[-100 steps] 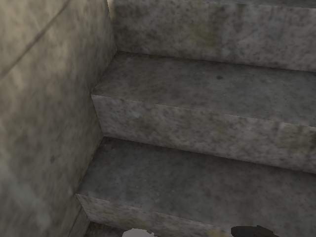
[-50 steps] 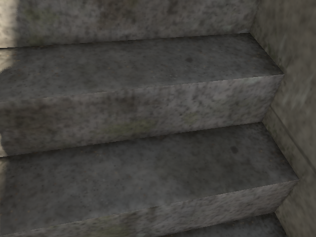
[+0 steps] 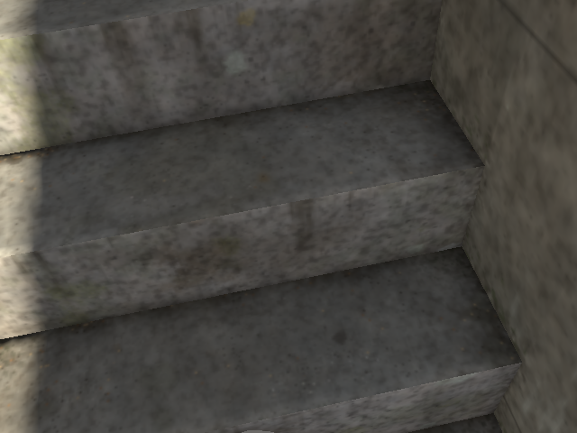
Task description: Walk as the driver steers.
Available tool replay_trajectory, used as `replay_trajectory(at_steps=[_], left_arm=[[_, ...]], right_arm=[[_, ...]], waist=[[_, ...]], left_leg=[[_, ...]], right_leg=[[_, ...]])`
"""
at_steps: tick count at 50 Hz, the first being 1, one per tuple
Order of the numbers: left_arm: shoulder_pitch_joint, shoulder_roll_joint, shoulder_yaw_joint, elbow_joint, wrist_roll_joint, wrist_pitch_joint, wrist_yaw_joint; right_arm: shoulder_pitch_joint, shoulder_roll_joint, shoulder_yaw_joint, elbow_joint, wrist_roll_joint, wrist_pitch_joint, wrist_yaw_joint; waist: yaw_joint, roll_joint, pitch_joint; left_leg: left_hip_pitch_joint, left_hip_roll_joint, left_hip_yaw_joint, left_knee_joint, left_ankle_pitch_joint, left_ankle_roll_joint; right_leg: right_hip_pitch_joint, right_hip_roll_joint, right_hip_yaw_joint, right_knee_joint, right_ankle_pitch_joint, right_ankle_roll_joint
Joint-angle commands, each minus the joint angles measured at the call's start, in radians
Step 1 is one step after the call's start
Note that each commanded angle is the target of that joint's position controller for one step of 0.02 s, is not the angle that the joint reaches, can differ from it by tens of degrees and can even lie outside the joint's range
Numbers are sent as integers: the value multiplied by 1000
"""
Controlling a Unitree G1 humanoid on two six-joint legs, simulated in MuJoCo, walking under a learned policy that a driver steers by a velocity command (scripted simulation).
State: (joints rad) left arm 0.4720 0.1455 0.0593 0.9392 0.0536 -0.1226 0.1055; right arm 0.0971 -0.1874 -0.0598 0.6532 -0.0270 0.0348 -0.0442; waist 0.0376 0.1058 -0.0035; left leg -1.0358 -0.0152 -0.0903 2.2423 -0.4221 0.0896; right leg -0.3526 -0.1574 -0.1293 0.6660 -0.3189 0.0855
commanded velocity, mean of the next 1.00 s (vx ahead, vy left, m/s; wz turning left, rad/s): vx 0.44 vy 0.00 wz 0.43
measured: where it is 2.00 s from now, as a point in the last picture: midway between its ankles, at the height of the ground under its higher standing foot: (162, 166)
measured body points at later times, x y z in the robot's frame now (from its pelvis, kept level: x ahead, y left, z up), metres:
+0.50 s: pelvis +0.19 +0.17 +0.21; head +0.22 +0.19 +0.65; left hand +0.42 +0.37 +0.15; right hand +0.18 -0.07 +0.07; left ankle +0.16 +0.27 -0.51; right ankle +0.26 +0.09 -0.22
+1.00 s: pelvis +0.44 +0.19 +0.41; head +0.45 +0.21 +0.86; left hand +0.32 +0.43 +0.26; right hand +0.72 +0.08 +0.35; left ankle +0.43 +0.34 +0.00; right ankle +0.44 +0.12 -0.30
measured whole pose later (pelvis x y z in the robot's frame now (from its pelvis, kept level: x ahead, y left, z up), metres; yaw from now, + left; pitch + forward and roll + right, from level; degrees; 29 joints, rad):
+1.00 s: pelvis +0.44 +0.19 +0.41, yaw +20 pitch +7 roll -2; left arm 0.42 0.27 0.06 1.02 0.04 -0.05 -0.08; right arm 0.06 -0.15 -0.01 0.61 -0.06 -0.02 0.07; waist 0.01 0.00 -0.11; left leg -1.29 -0.10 -0.17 2.14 -0.11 0.19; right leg -0.39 0.09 -0.13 0.63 -0.36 -0.11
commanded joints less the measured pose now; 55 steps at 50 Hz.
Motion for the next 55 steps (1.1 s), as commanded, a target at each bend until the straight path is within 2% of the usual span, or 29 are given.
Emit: replay_trajectory(at_steps=[1,2,5,6,7,9,10,11,12,14,17,21,22,28,29,33,34,36,37,38,39,40,41,45,46,48,50,52,55], left_arm=[[79,150,38,10,25,-52,-4],[179,10,-31,155,65,-47,-82],[-272,292,38,-4,109,-2,-209],[-226,452,87,11,76,24,-237],[-268,439,88,-24,53,34,-249],[-493,527,104,-101,18,12,-236],[-320,371,92,-142,-100,22,-141],[-244,269,74,-198,-58,29,-119],[-246,101,37,-247,17,54,-133],[-209,-44,-12,-264,74,46,-148],[-334,-41,-48,-309,67,46,-114],[-528,-24,-65,-399,63,32,-111],[-548,-27,-73,-380,45,43,-119],[-871,-127,-121,-581,16,87,-108],[-937,-130,-130,-621,-9,102,-111],[-699,-143,-98,-502,-5,90,-129],[-591,-114,-90,-478,-42,95,-120],[-427,56,-39,-438,-88,115,-105],[-340,116,-16,-394,-83,120,-106],[-336,160,9,-325,-51,102,-132],[-245,170,13,-254,-16,107,-121],[-197,147,23,-228,-27,116,-104],[-254,113,22,-157,-20,112,-89],[-173,30,-6,-58,-62,37,-74],[-360,-139,-89,-39,-29,47,-199],[-259,29,-42,-11,-14,47,-220],[33,62,-35,102,7,54,-212],[61,71,-49,129,64,42,-214],[55,160,-30,123,33,41,-226]], right_arm=[[-220,62,26,-193,4,-5,-25],[-292,29,98,-204,51,32,92],[-186,-112,63,-265,39,69,107],[-260,-140,62,-277,99,76,146],[-172,-114,57,-215,110,46,165],[200,-200,28,-99,134,4,155],[309,-94,7,-64,51,-41,54],[239,-157,-5,-25,6,-74,35],[241,-320,-59,42,25,-45,-11],[202,-209,-49,114,22,-5,-40],[137,-56,-27,180,2,-35,-28],[264,-76,-45,229,26,-133,-31],[297,-40,-31,212,22,-137,-41],[419,-42,-23,268,10,-133,-45],[472,-87,-36,258,29,-133,-69],[399,-99,-70,214,46,-127,-116],[359,-67,-63,176,52,-145,-114],[355,-151,-89,135,85,-191,-89],[301,-217,-110,101,87,-218,-63],[262,-143,-112,61,78,-228,-33],[227,-99,-101,33,10,-204,-31],[97,-18,-67,-26,-26,-192,-13],[55,86,-29,-58,-37,-170,-8],[174,86,27,-72,-26,-117,-15],[206,42,49,-6,-11,-60,100],[162,42,57,-9,-31,-24,145],[85,102,97,-16,-50,-27,152],[-36,70,107,-59,-14,-55,124],[-336,-27,83,-207,32,-13,91]], waist=[[40,-299,66],[58,-112,5],[-140,-117,-87],[-100,-242,-90],[-99,-303,-68],[-332,-444,-261],[-229,-371,-389],[-130,-122,-344],[-94,361,-368],[-9,247,-183],[4,142,-64],[-51,-40,-9],[-95,-194,22],[-129,-208,161],[-184,-128,154],[-99,-1,-108],[-49,40,-250],[36,74,-419],[104,6,-482],[103,-227,-463],[99,-340,-410],[91,-103,-293],[29,-69,-121],[-102,14,98],[-197,62,-46],[-161,-154,-71],[-85,-159,-44],[-78,-80,-12],[-75,-178,-100]], left_leg=[[-563,67,-150,309,-186,34],[-791,124,-209,148,-262,146],[-1,144,-49,-521,-91,160],[198,12,117,-462,-354,65],[281,-6,176,-424,-196,38],[321,-136,185,-904,18,55],[540,-185,107,-1130,-245,61],[714,-95,-333,-1460,-262,100],[879,32,-775,-1797,-544,105],[657,-11,-658,-1779,-589,60],[606,-84,-466,-1550,-296,133],[794,10,-590,-1731,102,163],[874,118,-687,-1797,319,123],[681,76,-491,-2031,154,89],[669,170,-549,-2235,376,138],[925,150,-88,-2016,1709,25],[837,177,-126,-1970,2107,27],[992,202,-227,-1664,2359,30],[1033,174,-228,-1411,2140,8],[651,-50,-188,-913,713,-85],[246,-207,-153,-247,112,-136],[86,-167,-179,-90,144,-63],[-81,-139,-165,-35,222,-15],[-115,-87,-189,-78,194,-23],[-218,-56,-189,-293,482,116],[-284,-54,-57,-118,375,124],[-687,-84,-79,291,234,134],[-732,-46,-48,96,295,142],[-402,54,191,-362,277,110]], right_leg=[[335,-324,382,-412,-229,-249],[401,-365,423,-471,-191,-308],[-259,-243,120,-725,-299,-231],[-382,-266,116,-842,-192,-327],[-301,-283,27,-796,193,-301],[157,-239,-67,-370,1671,-266],[311,-91,-94,66,1681,-249],[-64,-3,34,423,862,-165],[-438,144,194,795,201,-133],[-549,177,297,1169,233,-132],[-679,212,225,1338,275,-166],[-916,201,234,1404,84,-132],[-1010,188,208,1408,21,-106],[-1091,164,103,1365,5,-128],[-994,167,60,1288,-93,-142],[-582,204,-24,987,-176,-253],[-234,258,-45,790,-124,-268],[-2,260,56,436,-58,-241],[149,273,124,99,12,-236],[390,38,437,-17,244,-432],[366,-215,929,-132,486,-602],[294,-119,885,-130,79,-561],[210,-78,750,-145,-238,-488],[-30,12,414,-271,37,-349],[-122,24,408,-220,55,-291],[-103,9,369,-307,11,-334],[151,-55,473,-305,-31,-386],[182,-33,379,-347,59,-318],[-6,-12,253,-470,482,-301]])
Velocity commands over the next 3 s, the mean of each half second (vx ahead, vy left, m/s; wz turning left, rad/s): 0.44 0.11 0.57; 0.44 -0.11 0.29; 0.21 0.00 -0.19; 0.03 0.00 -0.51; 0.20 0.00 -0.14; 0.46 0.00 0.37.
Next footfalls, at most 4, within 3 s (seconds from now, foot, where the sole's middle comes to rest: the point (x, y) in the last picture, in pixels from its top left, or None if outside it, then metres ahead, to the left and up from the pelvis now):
0.20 left None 0.20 0.27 -0.55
0.74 right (255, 354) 0.48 0.13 -0.34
1.20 left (83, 182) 0.68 0.41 -0.14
1.64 right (246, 153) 0.73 0.14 -0.14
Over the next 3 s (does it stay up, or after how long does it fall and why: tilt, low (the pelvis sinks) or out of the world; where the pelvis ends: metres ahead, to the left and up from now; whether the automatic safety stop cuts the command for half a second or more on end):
stays up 1.04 0.19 0.89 its command is cut before an obstacle from the start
